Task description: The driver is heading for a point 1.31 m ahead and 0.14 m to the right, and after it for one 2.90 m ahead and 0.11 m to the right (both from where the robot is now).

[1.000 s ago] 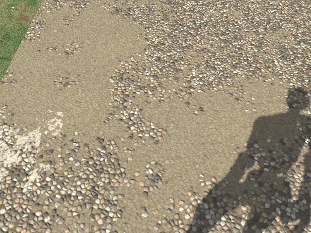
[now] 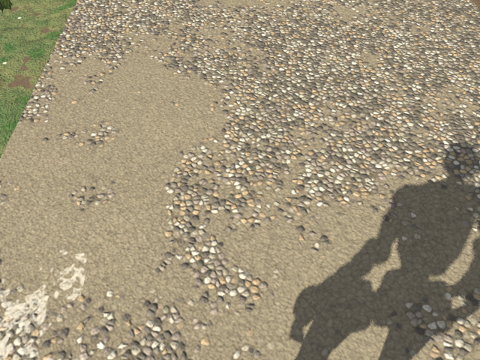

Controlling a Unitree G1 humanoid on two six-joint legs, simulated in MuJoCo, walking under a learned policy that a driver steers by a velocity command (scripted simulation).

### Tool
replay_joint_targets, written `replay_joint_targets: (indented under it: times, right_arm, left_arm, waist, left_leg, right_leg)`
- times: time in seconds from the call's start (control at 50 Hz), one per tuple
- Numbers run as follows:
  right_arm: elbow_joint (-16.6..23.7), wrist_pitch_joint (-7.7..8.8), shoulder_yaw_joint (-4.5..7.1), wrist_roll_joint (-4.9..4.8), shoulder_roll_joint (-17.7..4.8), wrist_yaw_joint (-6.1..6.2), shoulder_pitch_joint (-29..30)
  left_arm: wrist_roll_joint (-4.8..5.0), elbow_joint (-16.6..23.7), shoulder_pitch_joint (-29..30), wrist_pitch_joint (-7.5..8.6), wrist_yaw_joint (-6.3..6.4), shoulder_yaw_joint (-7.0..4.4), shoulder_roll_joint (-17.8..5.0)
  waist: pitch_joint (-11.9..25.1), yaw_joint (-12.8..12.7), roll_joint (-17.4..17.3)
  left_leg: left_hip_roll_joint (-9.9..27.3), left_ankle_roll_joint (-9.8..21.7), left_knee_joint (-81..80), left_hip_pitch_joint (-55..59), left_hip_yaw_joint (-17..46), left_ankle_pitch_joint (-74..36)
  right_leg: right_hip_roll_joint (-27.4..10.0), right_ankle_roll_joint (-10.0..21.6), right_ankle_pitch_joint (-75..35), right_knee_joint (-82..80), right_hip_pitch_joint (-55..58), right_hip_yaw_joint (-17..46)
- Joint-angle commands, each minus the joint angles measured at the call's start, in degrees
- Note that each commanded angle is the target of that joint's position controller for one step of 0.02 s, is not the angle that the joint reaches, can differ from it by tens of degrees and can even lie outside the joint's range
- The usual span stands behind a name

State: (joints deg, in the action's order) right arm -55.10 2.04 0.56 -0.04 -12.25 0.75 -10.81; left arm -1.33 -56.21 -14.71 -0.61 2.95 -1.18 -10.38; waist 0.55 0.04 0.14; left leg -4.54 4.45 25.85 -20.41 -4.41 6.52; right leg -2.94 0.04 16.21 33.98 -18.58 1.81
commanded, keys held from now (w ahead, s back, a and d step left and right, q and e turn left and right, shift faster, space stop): shift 0.04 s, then w+shift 0.96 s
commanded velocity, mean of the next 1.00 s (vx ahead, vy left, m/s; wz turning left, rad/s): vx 0.74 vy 0.00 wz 0.00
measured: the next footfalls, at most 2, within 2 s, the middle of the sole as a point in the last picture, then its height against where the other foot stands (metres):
left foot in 0.38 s outside the picture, level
right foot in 0.84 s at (278, 326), level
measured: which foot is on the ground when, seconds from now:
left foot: down 0.00-0.08, up 0.10-0.36, down 0.38-0.86, up 0.88-1.00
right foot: down 0.00-0.38, up 0.40-0.82, down 0.84-1.00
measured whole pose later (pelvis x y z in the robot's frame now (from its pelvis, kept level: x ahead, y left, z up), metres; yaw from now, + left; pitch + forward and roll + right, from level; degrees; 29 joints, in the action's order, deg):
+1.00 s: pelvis +0.53 +0.03 +0.00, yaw +1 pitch +0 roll -3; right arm -51.9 7.3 1.5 -2.4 -14.1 -0.4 -16.6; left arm -0.6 -50.3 -14.8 6.4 -2.8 -3.4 -14.3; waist -2.2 -0.7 -1.3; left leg 4.6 6.6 77.4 -25.3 5.0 17.0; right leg 4.5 4.6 9.8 28.1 -19.0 -5.1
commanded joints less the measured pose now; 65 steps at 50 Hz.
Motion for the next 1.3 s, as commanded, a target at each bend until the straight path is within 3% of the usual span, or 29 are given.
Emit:
replay_joint_targets:
  times: [0.02, 0.06, 0.1, 0.12, 0.18, 0.28, 0.34, 0.36, 0.38, 0.4, 0.42, 0.44, 0.46, 0.52, 0.6, 0.74, 0.8, 0.84, 0.86, 0.88, 0.9, 0.92, 0.94, 0.96, 1.0, 1.06, 1.12, 1.24, 1.3]
  right_arm:
    - [2.2, -0.16, 1.61, -0.55, -6.1, 0.98, -1.0]
    - [1.4, -0.32, 1.95, 0.0, -6.3, 1.53, -1.6]
    - [2.5, 0.59, 2.56, -0.71, -6.8, 0.76, 1.3]
    - [3.0, 1.23, 2.97, -1.21, -7.2, -0.03, 2.3]
    - [2.8, 2.98, 3.11, -1.62, -4.9, -1.05, 2.8]
    - [2.8, 4.02, 2.31, -1.9, -2.7, -1.2, 4.6]
    - [-0.4, 3.8, 2.77, -2.15, -3.9, -0.77, -4.6]
    - [-2.9, 3.86, 3.75, -2.5, -5.7, -0.52, -12.6]
    - [-5.3, 4.13, 5.33, -1.9, -11.0, -0.19, -24.0]
    - [-4.3, 4.75, 5.53, -0.97, -15.6, -0.88, -26.3]
    - [-3.9, 5.7, 4.5, -0.41, -12.8, -1.37, -22.5]
    - [-2.0, 6.27, 3.05, -0.01, -8.7, -2.04, -17.5]
    - [-1.0, 5.98, 2.32, 0.15, -7.5, -2.56, -13.8]
    - [-0.9, 4.76, 0.86, 0.44, -4.2, -2.63, -11.5]
    - [-1.9, 5.09, 0.51, 0.02, -4.9, -0.8, -15.5]
    - [-2.8, 4.27, 0.57, -0.84, -6.4, 0.37, -23.0]
    - [-2.9, 3.25, 1.68, 1.03, -9.8, 0.46, -23.5]
    - [-1.9, 1.92, 2.33, 2.14, -11.7, 0.54, -18.9]
    - [0.8, 2.55, 1.32, 2.18, -6.9, 0.05, -19.9]
    - [0.5, 5.39, -1.01, -0.48, 1.4, -1.23, -25.4]
    - [2.4, 7.38, 1.14, -3.11, -6.2, -1.46, -17.5]
    - [5.5, 7.86, 1.52, -4.94, -7.8, -1.33, -9.5]
    - [7.0, 8.05, 1.05, -3.94, -5.9, -1.14, -5.9]
    - [7.1, 7.29, 1.48, -2.72, -5.2, -0.97, -5.6]
    - [6.5, 4.82, 1.28, -2.11, -2.5, -1.36, -9.9]
    - [9.2, 3.18, 0.88, -1.19, -2.9, -0.42, -4.5]
    - [12.1, 3.94, 1.06, 0.24, -4.9, -0.65, 4.8]
    - [16.6, 5.29, 0.69, -1.55, -4.9, -3.5, 18.6]
    - [17.1, 5.33, 2.42, -2.02, -9.0, -4.11, 13.4]
  left_arm:
    - [0.35, -1.6, -6.9, 0.34, 0.03, -1.84, -8.1]
    - [0.85, -1.8, -6.2, 1.72, 0.04, -2.47, -8.4]
    - [2.23, -1.4, -7.6, 3.44, 0.06, -4.89, -13.8]
    - [2.69, -1.3, -7.5, 4.61, 0.23, -4.99, -13.1]
    - [3.34, -0.3, -6.3, 6.63, -0.41, -4.14, -8.7]
    - [3.55, 1.0, -6.4, 6.23, -1.07, -5.13, -12.4]
    - [4.07, 2.4, -4.1, 6.01, -1.61, -4.91, -11.7]
    - [3.12, 3.4, -2.2, 6.18, -1.89, -4.05, -9.2]
    - [1.74, 6.0, 3.3, 6.8, -2.58, -2.53, -4.0]
    - [2.29, 9.6, 3.7, 8.64, -2.84, -1.44, 0.4]
    - [4.45, 11.4, 6.9, 9.85, -3.24, -1.4, -2.3]
    - [4.83, 12.8, 9.9, 10.18, -3.7, -1.35, -4.7]
    - [3.44, 12.1, 8.2, 9.85, -3.78, -1.15, -4.6]
    - [2.11, 11.1, 4.8, 7.89, -4.0, -1.46, -4.8]
    - [2.01, 15.0, 14.9, 7.32, -3.95, -1.17, -4.7]
    - [3.95, 20.8, 27.7, 8.47, -7.59, -0.55, -3.8]
    - [4.13, 22.0, 24.4, 8.16, -7.62, -1.92, -7.6]
    - [4.71, 15.9, 0.2, 6.8, -6.0, -4.69, -13.5]
    - [2.88, 12.6, -12.0, 6.13, -4.93, -5.73, -18.0]
    - [2.62, 11.2, -14.3, 6.88, -5.48, -5.81, -18.4]
    - [2.12, 9.4, -13.5, 6.84, -5.14, -4.47, -12.3]
    - [1.25, 9.1, -10.4, 7.1, -5.04, -3.67, -9.9]
    - [0.71, 8.7, -6.1, 7.7, -5.51, -3.23, -8.6]
    - [0.11, 8.8, -1.9, 8.34, -5.84, -2.55, -6.6]
    - [0.48, 8.3, 2.2, 8.3, -6.02, -1.78, -4.4]
    - [1.73, 7.0, 1.2, 8.61, -5.27, -2.02, -7.3]
    - [1.59, 6.4, -3.1, 9.06, -3.98, -2.19, -8.9]
    - [2.87, 3.8, -13.2, 7.88, -2.69, -2.4, -11.9]
    - [1.3, 3.6, -13.3, 5.77, -2.51, -3.09, -14.5]
  waist:
    - [-6.2, 0.4, 6.9]
    - [-3.2, 0.2, 10.8]
    - [-3.6, -2.0, 16.0]
    - [-4.2, -1.8, 14.1]
    - [-3.0, -0.5, 6.6]
    - [-2.6, -0.8, 9.2]
    - [-2.8, 3.6, 6.2]
    - [-0.1, 7.1, 3.1]
    - [2.1, 12.4, -10.1]
    - [4.6, 10.2, -20.5]
    - [2.0, 8.7, -14.3]
    - [-1.6, 6.9, -8.4]
    - [-1.7, 4.4, -4.7]
    - [-4.6, 0.5, -5.1]
    - [-8.2, 2.4, -2.4]
    - [-11.1, 4.1, -4.0]
    - [-4.7, -0.6, -10.7]
    - [8.0, -13.5, -13.8]
    - [18.8, -13.9, -3.3]
    - [30.7, -8.5, 16.9]
    - [23.7, -10.7, 14.5]
    - [12.8, -9.3, 10.1]
    - [7.0, -6.0, -0.3]
    - [4.1, -2.3, -2.3]
    - [0.2, 3.0, 1.3]
    - [-7.1, 4.0, 2.2]
    - [-9.1, 1.1, 0.3]
    - [-11.2, -3.8, 0.0]
    - [-5.0, 0.9, 5.0]
  left_leg:
    - [5.6, -1.2, -8.5, -1.9, 7.0, 20.7]
    - [2.8, -1.4, 0.3, 4.4, 3.1, 20.5]
    - [0.7, -1.1, 17.9, -5.7, 0.0, 17.7]
    - [4.8, 0.0, 24.5, -13.2, 4.2, 16.0]
    - [8.8, 0.9, 25.1, -23.1, 6.4, 11.4]
    - [5.3, -2.0, 9.4, -3.6, -1.5, 10.7]
    - [3.4, -1.7, 3.9, 11.1, -4.5, 9.1]
    - [4.3, -0.8, 3.5, 21.3, -2.1, 9.7]
    - [15.4, 2.5, -3.3, 32.0, 14.7, 19.7]
    - [26.5, 10.1, -11.3, 38.7, 42.1, 32.4]
    - [30.7, 13.7, -15.2, 35.9, 50.2, 45.9]
    - [29.0, 11.5, -13.9, 32.6, 45.2, 41.8]
    - [25.8, 9.7, -13.1, 27.8, 37.2, 34.8]
    - [18.6, 7.1, -17.0, 14.5, 23.4, 23.3]
    - [15.3, 6.5, -22.1, 10.1, 12.9, 5.3]
    - [17.5, 4.5, -23.4, 25.1, 4.6, -12.6]
    - [19.9, 3.8, -10.3, 33.3, 3.7, -54.5]
    - [19.1, 2.0, 17.5, 23.6, 2.1, -66.2]
    - [13.7, 1.2, 40.1, 0.1, 3.3, -40.6]
    - [2.0, -0.4, 58.6, -16.2, 11.7, 15.0]
    - [5.0, 2.7, 61.4, -22.7, 16.2, 15.8]
    - [7.3, 3.3, 62.4, -25.4, 13.6, 14.9]
    - [9.5, 3.4, 58.7, -23.7, 12.6, 12.4]
    - [12.0, 3.4, 54.6, -19.9, 12.6, 9.6]
    - [14.6, 2.2, 51.8, -16.1, 12.3, 9.6]
    - [16.6, -0.9, 44.4, -21.0, 10.2, 4.5]
    - [15.6, -2.5, 28.7, -21.4, 7.3, -11.5]
    - [10.3, -1.7, 4.6, -17.1, 3.6, -20.1]
    - [5.7, 0.7, 4.5, -11.3, 1.8, -8.2]
  right_leg:
    - [-2.0, 4.9, 14.9, -13.3, -3.2, 3.2]
    - [-2.6, 5.0, 24.3, -18.9, -6.1, 5.5]
    - [-13.2, 10.4, 32.1, -27.3, -0.1, 20.3]
    - [-18.1, 12.6, 29.2, -29.8, 4.1, 25.8]
    - [-16.4, 10.0, 19.6, -27.5, 14.6, 20.7]
    - [-10.5, 9.0, 14.3, -25.9, 3.7, 8.9]
    - [-9.0, 8.6, 17.1, -18.0, -6.2, 6.5]
    - [-7.0, 7.6, 12.2, -9.2, -11.7, 4.4]
    - [-2.2, 4.4, 4.0, 16.7, -23.8, -2.5]
    - [4.0, 4.4, 10.1, 34.1, -40.5, -1.0]
    - [-0.8, 6.2, 6.4, 44.4, -50.9, 4.7]
    - [-3.2, 7.5, 1.1, 47.4, -54.6, 4.6]
    - [-5.4, 7.1, -3.8, 46.5, -51.5, 3.4]
    - [-7.2, 4.4, -12.1, 39.2, -41.9, 1.8]
    - [-4.8, 2.3, -22.9, 22.3, -36.2, -2.6]
    - [0.1, 4.6, -25.7, -2.2, -26.2, -6.0]
    - [5.9, 7.2, -14.9, -1.7, -15.3, -9.7]
    - [5.8, 11.0, -11.6, -0.6, 14.5, -7.6]
    - [-7.2, 14.9, 5.0, 2.3, 41.1, 11.2]
    - [-19.5, 22.5, 30.9, -11.5, 54.3, 45.4]
    - [-16.2, 18.3, 30.7, -19.0, 49.9, 47.2]
    - [-14.9, 16.3, 20.1, -18.8, 40.2, 35.9]
    - [-13.0, 15.4, 10.8, -20.4, 28.1, 29.2]
    - [-10.6, 14.5, 6.4, -21.2, 18.6, 23.3]
    - [-8.9, 15.1, 7.0, -24.1, 6.5, 18.1]
    - [-7.9, 15.0, 4.5, -29.2, -2.3, 11.8]
    - [-4.8, 13.3, -5.9, -30.0, -2.4, 4.6]
    - [-8.1, 10.9, -13.9, -31.5, 15.5, -0.4]
    - [-11.4, 9.1, -45.8, -19.4, 27.9, 0.1]
Keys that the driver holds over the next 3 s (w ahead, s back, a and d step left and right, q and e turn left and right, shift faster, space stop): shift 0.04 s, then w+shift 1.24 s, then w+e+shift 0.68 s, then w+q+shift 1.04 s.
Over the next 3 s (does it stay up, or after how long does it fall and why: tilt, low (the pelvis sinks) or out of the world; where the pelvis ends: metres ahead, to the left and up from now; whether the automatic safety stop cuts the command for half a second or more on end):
stays up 2.32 -0.28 0.00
